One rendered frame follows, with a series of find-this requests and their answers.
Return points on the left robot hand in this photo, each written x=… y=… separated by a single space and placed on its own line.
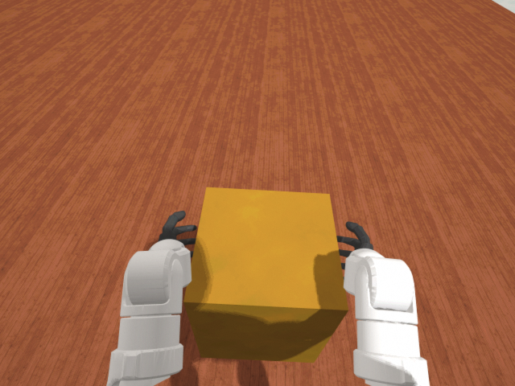
x=170 y=231

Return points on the robot left forearm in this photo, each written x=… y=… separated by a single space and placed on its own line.
x=148 y=350

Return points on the right robot hand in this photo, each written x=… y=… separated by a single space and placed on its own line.
x=363 y=240

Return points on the robot right forearm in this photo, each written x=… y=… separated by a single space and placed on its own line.
x=387 y=351

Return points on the carton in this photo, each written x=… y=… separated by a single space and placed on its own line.
x=267 y=282

